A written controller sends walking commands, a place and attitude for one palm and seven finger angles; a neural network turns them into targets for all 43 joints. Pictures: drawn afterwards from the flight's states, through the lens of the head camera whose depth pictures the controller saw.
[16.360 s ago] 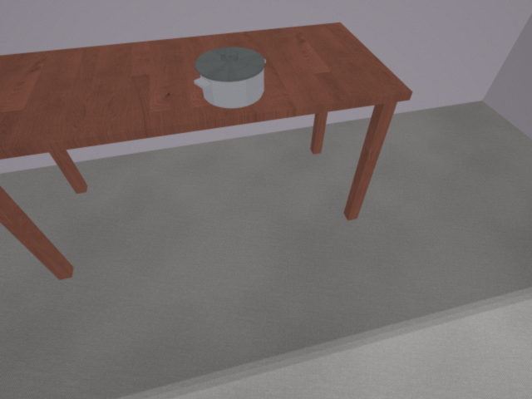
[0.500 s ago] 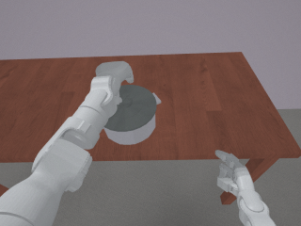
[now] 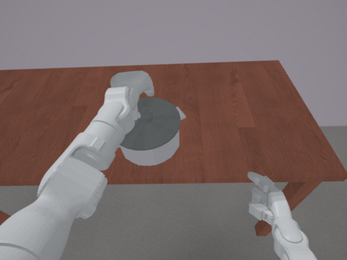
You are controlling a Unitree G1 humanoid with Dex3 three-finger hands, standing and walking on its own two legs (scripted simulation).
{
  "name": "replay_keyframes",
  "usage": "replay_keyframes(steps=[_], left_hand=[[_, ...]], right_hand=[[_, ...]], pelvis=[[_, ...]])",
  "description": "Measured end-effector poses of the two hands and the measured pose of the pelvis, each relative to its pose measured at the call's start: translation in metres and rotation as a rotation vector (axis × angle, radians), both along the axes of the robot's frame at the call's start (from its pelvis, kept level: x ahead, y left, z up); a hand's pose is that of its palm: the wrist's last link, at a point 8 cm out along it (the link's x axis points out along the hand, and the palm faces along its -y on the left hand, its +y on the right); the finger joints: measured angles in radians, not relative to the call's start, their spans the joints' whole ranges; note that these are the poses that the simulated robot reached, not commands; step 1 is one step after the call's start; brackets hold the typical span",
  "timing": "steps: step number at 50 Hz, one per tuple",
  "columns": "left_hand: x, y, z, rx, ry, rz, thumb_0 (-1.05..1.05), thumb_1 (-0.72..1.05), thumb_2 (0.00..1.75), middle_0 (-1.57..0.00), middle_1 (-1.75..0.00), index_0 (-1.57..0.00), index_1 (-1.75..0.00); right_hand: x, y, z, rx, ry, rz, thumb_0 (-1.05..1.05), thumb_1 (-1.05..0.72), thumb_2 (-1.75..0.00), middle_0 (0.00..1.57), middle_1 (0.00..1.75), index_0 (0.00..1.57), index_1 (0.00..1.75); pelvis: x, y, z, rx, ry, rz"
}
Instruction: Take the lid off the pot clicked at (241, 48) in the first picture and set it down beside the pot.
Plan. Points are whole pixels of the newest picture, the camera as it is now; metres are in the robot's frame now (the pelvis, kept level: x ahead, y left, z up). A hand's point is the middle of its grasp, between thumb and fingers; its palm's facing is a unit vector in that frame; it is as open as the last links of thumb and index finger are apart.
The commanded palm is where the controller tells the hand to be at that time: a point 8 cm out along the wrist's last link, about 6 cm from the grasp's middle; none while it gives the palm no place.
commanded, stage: lower the open fingers around the knob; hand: left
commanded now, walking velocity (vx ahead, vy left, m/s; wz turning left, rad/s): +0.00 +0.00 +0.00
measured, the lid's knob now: (144, 115) +0.50 +0.07 +0.05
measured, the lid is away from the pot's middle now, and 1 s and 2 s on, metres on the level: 0.00 0.00 0.00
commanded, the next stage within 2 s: close the fingers and squeeze the knob in 0.90 s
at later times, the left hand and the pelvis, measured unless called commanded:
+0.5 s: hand (140, 112) +0.47 +0.07 +0.09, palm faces -0.31 -0.05 -0.95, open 10.2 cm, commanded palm +0.46 +0.08 +0.14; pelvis +0.01 +0.00 +0.00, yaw -1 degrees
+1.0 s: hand (140, 117) +0.46 +0.08 +0.08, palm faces -0.31 -0.06 -0.95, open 10.2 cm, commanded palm +0.46 +0.08 +0.13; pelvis +0.01 +0.01 +0.00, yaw -1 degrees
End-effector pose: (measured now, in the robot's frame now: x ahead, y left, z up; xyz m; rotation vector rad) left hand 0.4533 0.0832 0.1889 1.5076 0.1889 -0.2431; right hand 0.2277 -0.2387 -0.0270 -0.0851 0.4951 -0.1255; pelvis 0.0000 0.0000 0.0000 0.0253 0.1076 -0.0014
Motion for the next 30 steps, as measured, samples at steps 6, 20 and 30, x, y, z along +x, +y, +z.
replay_keyframes(steps=[6, 20, 30], left_hand=[[-0.001, 0.000, -0.011, -0.003, 0.031, -0.021, 0.00, -0.29, 1.42, -0.83, -0.08, -0.83, -0.09], [0.006, -0.009, -0.031, -0.011, 0.032, -0.024, 0.00, -0.29, 1.42, -0.83, -0.08, -0.83, -0.09], [0.009, -0.001, -0.046, -0.013, 0.057, -0.010, 0.00, -0.29, 1.42, -0.83, -0.08, -0.83, -0.09]], right_hand=[[0.000, 0.000, 0.000, -0.008, 0.002, -0.001, 0.01, -0.90, -0.90, 0.20, 0.30, 0.32, 0.38], [0.000, -0.001, -0.001, -0.005, -0.006, -0.017, 0.01, -0.90, -0.90, 0.20, 0.30, 0.34, 0.39], [0.001, -0.002, -0.001, -0.008, -0.002, -0.024, 0.01, -0.90, -0.90, 0.20, 0.30, 0.36, 0.40]], pelvis=[[-0.001, 0.000, 0.000, -0.001, 0.003, 0.001], [0.003, 0.002, -0.002, -0.002, 0.027, -0.007], [0.007, 0.002, -0.002, -0.006, 0.041, -0.010]])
